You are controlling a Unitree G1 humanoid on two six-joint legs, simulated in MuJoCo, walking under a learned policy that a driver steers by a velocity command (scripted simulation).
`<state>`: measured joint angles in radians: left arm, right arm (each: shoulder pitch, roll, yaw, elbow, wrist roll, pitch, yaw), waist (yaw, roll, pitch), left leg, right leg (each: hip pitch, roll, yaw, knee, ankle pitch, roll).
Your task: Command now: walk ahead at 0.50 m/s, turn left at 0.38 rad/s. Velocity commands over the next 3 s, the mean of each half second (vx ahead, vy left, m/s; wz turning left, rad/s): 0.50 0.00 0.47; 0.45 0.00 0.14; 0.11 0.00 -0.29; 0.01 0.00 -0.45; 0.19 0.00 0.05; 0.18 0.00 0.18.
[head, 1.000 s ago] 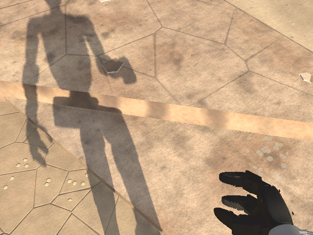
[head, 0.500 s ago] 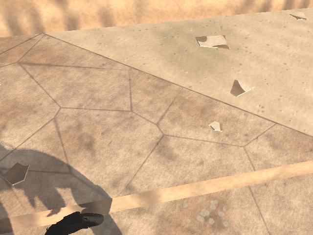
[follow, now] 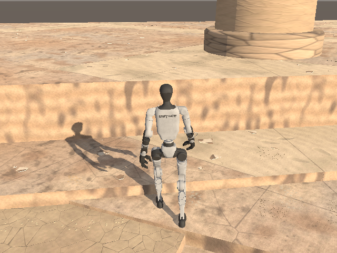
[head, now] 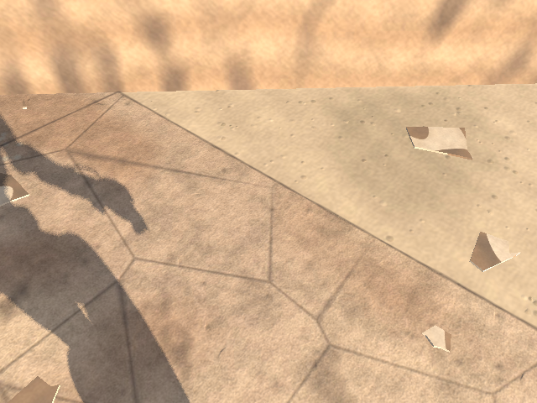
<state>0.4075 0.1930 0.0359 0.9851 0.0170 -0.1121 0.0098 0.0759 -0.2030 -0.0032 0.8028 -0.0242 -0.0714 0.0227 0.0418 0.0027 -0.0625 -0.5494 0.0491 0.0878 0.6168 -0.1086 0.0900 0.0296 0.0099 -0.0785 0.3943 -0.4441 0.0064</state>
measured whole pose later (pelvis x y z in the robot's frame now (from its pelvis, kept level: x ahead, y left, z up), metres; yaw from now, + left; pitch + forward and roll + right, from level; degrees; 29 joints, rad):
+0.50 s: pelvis +0.29 +0.02 +0.03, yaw +17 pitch +7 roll -3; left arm -0.08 0.10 -0.10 0.59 0.06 -0.02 -0.07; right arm 0.53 -0.17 0.01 0.94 -0.05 -0.11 0.10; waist -0.07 0.04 -0.08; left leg -0.02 -0.02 -0.20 0.26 -0.32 0.08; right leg -1.01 -0.04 -0.12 1.26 -0.33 -0.06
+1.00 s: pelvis +0.59 +0.08 +0.13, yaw +18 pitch +5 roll +0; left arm 0.44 0.17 0.01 0.98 0.02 -0.14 -0.06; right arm -0.08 -0.20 -0.01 0.72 -0.04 -0.08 0.09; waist 0.08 0.01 -0.07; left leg -0.70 0.02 0.01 0.60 0.12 0.03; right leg 0.01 0.04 -0.08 0.30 -0.40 -0.04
